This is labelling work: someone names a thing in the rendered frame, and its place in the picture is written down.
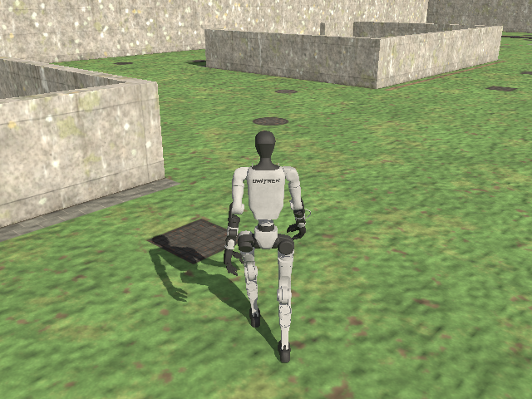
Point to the robot left hand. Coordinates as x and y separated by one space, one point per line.
227 260

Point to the robot right upper arm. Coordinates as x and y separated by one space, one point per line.
294 187

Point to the right robot forearm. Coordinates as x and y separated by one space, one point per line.
300 216

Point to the robot head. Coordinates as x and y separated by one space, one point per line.
264 143

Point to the robot left shin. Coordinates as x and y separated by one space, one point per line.
252 292

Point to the robot right hand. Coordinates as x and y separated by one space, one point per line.
294 227

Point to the robot left upper arm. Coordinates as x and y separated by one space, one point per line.
240 175

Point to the left robot forearm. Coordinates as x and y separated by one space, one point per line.
232 230

